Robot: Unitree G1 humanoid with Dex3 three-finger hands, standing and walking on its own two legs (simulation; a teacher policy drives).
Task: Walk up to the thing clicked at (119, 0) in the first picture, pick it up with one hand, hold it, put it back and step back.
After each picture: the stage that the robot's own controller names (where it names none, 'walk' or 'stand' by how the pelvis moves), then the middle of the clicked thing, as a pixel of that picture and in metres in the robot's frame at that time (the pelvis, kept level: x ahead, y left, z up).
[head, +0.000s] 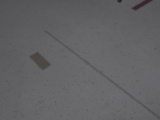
stand; out of the picture +2.29 -0.61 -0.72
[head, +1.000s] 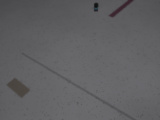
walk; (96, 7) +2.21 -0.10 -0.69
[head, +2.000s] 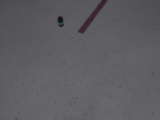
walk; (60, 21) +1.58 +0.30 -0.71
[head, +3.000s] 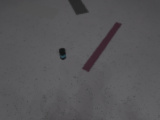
walk; (62, 53) +1.05 +0.24 -0.71
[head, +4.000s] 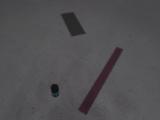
walk; (55, 90) +0.65 +0.20 -0.70
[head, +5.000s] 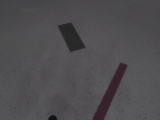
stand; out of the picture +0.39 +0.20 -0.70
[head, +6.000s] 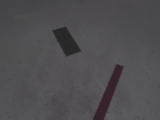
walk; out of the picture +0.36 +0.22 -0.72
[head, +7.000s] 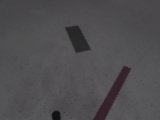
stand; (56, 117) +0.46 +0.16 -0.71
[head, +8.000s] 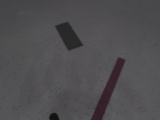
walk; (54, 119) +0.41 +0.24 -0.71
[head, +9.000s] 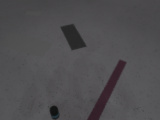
stand; (54, 112) +0.50 +0.22 -0.70
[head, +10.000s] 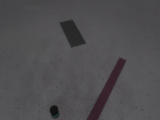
stand; (54, 112) +0.47 +0.21 -0.73
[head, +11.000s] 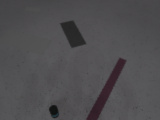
stand; (54, 111) +0.48 +0.22 -0.73
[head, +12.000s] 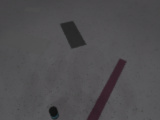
stand; (54, 113) +0.47 +0.22 -0.73
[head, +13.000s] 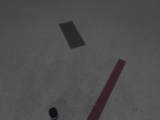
go down; (53, 114) +0.46 +0.22 -0.73
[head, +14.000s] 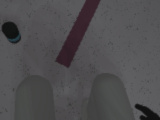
go down; (12, 33) +0.54 +0.27 -0.35
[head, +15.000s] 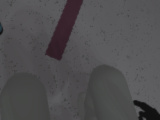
approach; out of the picture +0.54 +0.29 -0.29
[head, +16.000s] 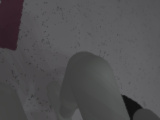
close in; out of the picture +0.51 +0.34 -0.23
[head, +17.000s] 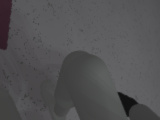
close; out of the picture +0.50 +0.35 -0.24
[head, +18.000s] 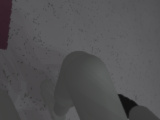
lift; out of the picture +0.48 +0.34 -0.24
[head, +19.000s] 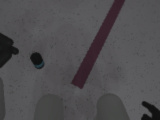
lift; (37, 61) +0.54 +0.25 -0.47
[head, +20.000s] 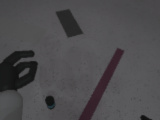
close; (50, 102) +0.50 +0.21 -0.66
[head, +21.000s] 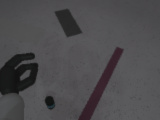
hold; (50, 102) +0.50 +0.22 -0.67
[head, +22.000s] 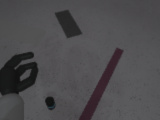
stand; (50, 103) +0.50 +0.22 -0.67
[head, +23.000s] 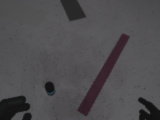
hold; (50, 88) +0.51 +0.22 -0.60
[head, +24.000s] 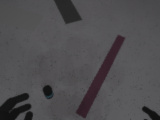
stand; (48, 92) +0.50 +0.22 -0.62
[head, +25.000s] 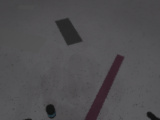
stand; (51, 111) +0.49 +0.21 -0.66
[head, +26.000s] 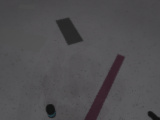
stand; (51, 111) +0.49 +0.21 -0.66
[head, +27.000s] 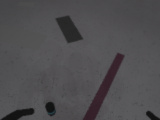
hold; (50, 108) +0.49 +0.21 -0.65
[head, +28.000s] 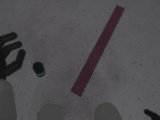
close; (39, 69) +0.53 +0.24 -0.52
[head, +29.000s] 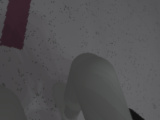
close; out of the picture +0.53 +0.33 -0.24
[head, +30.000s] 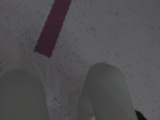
close; out of the picture +0.53 +0.32 -0.27
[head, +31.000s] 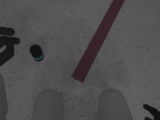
close; (37, 53) +0.55 +0.25 -0.44
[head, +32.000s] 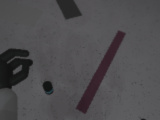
close; (48, 88) +0.52 +0.22 -0.61
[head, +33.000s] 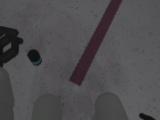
hold; (35, 57) +0.54 +0.24 -0.46
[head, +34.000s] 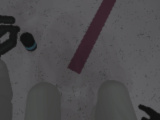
hold; (29, 42) +0.56 +0.25 -0.38
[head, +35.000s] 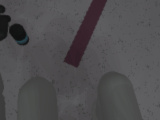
close; (19, 35) +0.56 +0.26 -0.32
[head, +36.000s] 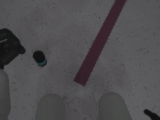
hold; (40, 58) +0.56 +0.24 -0.46
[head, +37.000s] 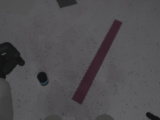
crouch; (43, 78) +0.53 +0.23 -0.59
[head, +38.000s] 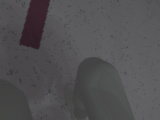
lower; out of the picture +0.55 +0.31 -0.26
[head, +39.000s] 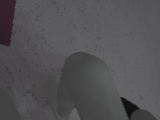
lower; out of the picture +0.52 +0.36 -0.24
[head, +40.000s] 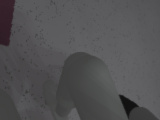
lower; out of the picture +0.52 +0.36 -0.24
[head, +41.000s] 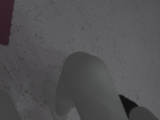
lower; out of the picture +0.52 +0.36 -0.25
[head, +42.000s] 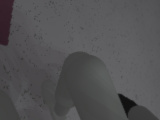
loosen; out of the picture +0.52 +0.36 -0.25
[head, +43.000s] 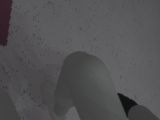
withdraw; out of the picture +0.52 +0.36 -0.25
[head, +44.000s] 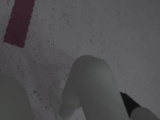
stand; out of the picture +0.54 +0.33 -0.26
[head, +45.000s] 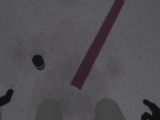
walk; (38, 62) +0.55 +0.24 -0.51
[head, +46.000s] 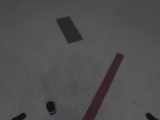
stand; (51, 108) +0.50 +0.22 -0.67
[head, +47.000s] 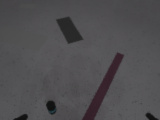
withdraw; (51, 107) +0.51 +0.22 -0.67
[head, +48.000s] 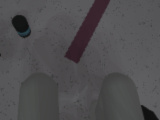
rise; (22, 27) +0.57 +0.27 -0.32
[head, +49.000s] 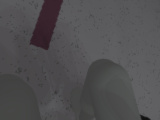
hold; out of the picture +0.55 +0.32 -0.25
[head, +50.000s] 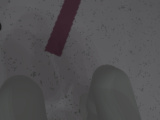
stand; out of the picture +0.56 +0.29 -0.27
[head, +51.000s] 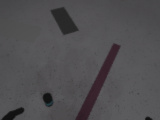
withdraw; (48, 99) +0.53 +0.22 -0.64
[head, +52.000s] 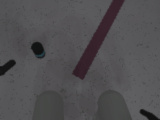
withdraw; (38, 50) +0.57 +0.24 -0.46
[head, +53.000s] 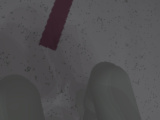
rise; out of the picture +0.57 +0.30 -0.27
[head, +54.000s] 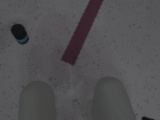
stand; (20, 34) +0.58 +0.26 -0.38
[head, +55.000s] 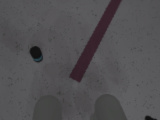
withdraw; (36, 54) +0.57 +0.23 -0.49
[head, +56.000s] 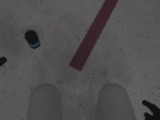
withdraw; (32, 39) +0.58 +0.25 -0.41
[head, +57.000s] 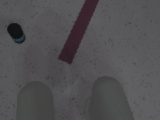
withdraw; (16, 33) +0.58 +0.26 -0.38
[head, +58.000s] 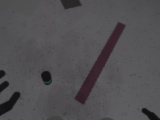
withdraw; (46, 78) +0.54 +0.22 -0.59
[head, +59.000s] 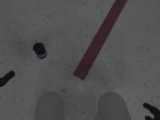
withdraw; (40, 51) +0.57 +0.24 -0.47
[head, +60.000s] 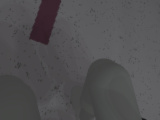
rise; out of the picture +0.57 +0.31 -0.25
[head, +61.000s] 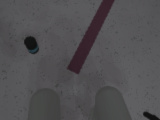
stand; (31, 45) +0.59 +0.25 -0.44
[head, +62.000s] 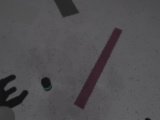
withdraw; (46, 84) +0.55 +0.22 -0.62
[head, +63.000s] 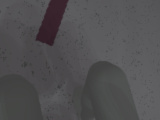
rise; out of the picture +0.59 +0.29 -0.28
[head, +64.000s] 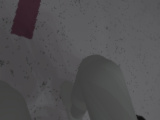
stand; out of the picture +0.56 +0.33 -0.25
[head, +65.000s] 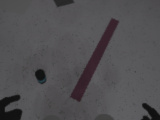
withdraw; (41, 76) +0.56 +0.23 -0.57
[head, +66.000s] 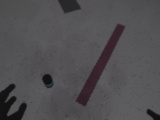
stand; (48, 81) +0.55 +0.22 -0.60
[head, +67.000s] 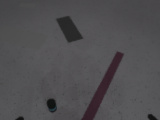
stand; (51, 105) +0.53 +0.21 -0.66
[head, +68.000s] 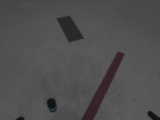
stand; (52, 105) +0.53 +0.21 -0.66
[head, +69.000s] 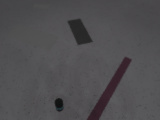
stand; (59, 104) +0.54 +0.19 -0.72
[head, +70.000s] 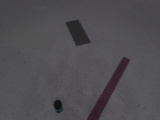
stand; (58, 106) +0.53 +0.20 -0.73
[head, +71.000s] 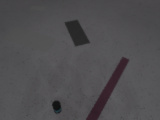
walk; (57, 107) +0.53 +0.21 -0.73
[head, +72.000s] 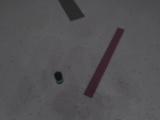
walk; (58, 77) +0.66 +0.23 -0.70
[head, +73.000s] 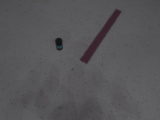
walk; (59, 44) +1.00 +0.20 -0.70
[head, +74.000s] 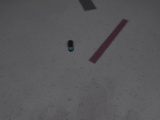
stand; (70, 45) +1.18 +0.17 -0.71
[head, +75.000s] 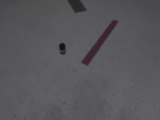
stand; (62, 48) +1.16 +0.20 -0.73
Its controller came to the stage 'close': yes
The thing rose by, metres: 0.01
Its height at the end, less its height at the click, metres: +0.00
